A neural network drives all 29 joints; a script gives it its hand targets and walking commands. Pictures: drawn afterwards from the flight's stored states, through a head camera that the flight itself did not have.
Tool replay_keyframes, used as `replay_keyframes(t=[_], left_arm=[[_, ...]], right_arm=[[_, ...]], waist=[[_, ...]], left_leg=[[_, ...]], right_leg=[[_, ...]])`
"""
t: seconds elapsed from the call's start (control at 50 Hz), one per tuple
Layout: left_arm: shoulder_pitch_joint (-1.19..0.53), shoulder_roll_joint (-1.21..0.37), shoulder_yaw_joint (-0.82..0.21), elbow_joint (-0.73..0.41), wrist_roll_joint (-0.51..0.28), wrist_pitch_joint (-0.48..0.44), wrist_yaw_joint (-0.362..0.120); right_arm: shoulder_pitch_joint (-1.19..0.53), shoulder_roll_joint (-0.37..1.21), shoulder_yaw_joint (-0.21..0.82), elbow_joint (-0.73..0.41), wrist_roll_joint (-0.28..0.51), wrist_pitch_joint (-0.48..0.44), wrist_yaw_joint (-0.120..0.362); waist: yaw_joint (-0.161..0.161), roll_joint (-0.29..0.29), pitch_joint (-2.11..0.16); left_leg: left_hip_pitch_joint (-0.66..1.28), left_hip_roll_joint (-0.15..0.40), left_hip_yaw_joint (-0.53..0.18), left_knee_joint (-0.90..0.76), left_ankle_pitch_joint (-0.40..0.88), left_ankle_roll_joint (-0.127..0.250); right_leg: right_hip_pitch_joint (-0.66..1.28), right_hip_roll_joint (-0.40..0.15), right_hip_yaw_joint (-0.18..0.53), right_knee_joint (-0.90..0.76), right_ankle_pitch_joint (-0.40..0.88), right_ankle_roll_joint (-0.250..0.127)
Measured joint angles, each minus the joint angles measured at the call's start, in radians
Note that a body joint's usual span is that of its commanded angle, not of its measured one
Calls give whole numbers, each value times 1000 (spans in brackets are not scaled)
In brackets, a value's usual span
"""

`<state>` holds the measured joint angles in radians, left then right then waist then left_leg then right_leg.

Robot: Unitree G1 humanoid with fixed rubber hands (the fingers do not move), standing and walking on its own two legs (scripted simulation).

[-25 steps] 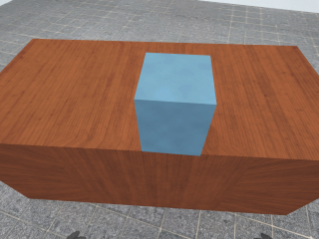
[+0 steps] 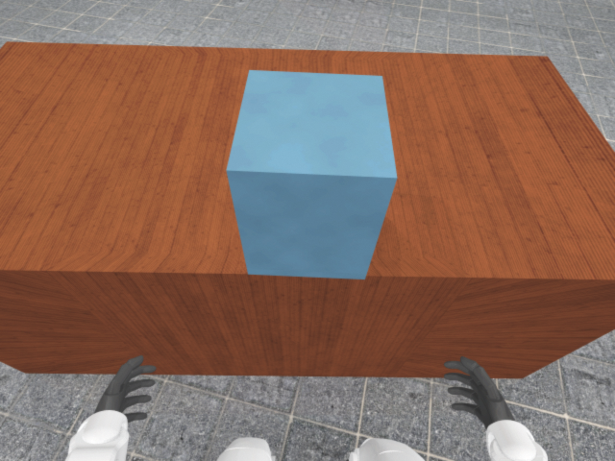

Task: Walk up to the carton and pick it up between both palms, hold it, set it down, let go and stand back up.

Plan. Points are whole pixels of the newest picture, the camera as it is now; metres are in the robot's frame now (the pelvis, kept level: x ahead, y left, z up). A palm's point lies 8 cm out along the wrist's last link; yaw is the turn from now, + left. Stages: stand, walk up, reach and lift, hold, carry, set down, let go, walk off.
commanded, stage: reach and lift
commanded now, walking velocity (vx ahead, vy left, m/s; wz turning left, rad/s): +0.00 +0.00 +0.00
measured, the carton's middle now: (310, 181) +0.50 +0.03 +0.02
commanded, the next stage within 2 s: none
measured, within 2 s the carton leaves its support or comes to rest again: neither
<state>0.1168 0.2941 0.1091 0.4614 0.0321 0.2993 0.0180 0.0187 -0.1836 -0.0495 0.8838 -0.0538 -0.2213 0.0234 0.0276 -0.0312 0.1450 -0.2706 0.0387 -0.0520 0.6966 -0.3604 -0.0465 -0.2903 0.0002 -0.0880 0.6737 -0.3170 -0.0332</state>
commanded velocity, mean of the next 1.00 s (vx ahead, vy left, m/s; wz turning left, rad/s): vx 0.00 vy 0.00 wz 0.00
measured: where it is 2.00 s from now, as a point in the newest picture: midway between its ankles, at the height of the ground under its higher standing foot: outside the picture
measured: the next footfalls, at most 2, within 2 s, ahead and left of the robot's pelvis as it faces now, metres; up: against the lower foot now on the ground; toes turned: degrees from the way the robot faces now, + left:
none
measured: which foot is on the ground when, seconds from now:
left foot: down 0.00-1.00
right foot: down 0.00-1.00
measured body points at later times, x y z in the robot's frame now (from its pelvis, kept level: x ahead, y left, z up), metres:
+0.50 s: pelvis +0.03 +0.02 +0.03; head +0.03 +0.04 +0.48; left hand +0.20 +0.26 -0.05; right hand +0.21 -0.19 -0.04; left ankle +0.01 +0.15 -0.72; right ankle +0.03 -0.10 -0.72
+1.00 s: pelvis +0.04 +0.03 +0.03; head +0.02 +0.05 +0.47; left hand +0.24 +0.23 -0.01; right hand +0.23 -0.18 -0.01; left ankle +0.01 +0.15 -0.72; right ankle +0.03 -0.10 -0.72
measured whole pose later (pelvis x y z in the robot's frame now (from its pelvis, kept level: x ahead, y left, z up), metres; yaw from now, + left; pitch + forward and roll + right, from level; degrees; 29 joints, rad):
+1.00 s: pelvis +0.04 +0.03 +0.03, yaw -3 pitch -6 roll -1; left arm 0.22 0.14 -0.05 0.44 -0.07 -0.21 0.09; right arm 0.18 -0.12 -0.02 0.62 0.10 -0.37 0.01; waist 0.04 -0.01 0.06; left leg -0.03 0.02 0.03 0.40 -0.27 0.00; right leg -0.06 -0.01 -0.02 0.35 -0.19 0.01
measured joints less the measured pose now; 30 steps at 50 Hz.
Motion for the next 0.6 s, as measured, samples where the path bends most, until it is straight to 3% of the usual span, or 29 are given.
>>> replay_keyframes(t=[0.06, 0.18, 0.34, 0.6], left_arm=[[21, -27, -1, -31, 1, -14, -6], [66, -53, -25, 20, -19, -29, -3], [93, -59, -42, -4, -45, -139, 22], [156, -108, -108, -43, -76, -299, 41]], right_arm=[[45, 1, 37, -15, 30, -21, -13], [136, -12, 31, -120, 21, 9, -20], [155, 32, 21, -194, 31, -4, -2], [185, 33, 3, -213, 68, -80, 2]], waist=[[-4, -9, -16], [5, -18, -53], [38, -19, -54], [24, 24, -76]], left_leg=[[89, 5, 13, -109, 42, -1], [175, 4, 42, -231, 87, 10], [193, -2, 60, -278, 106, 18], [235, -19, 75, -315, 103, 42]], right_leg=[[82, 7, 10, -102, 40, 0], [149, 8, 36, -201, 81, 6], [163, 4, 54, -249, 105, 17], [224, -11, 68, -334, 132, 43]])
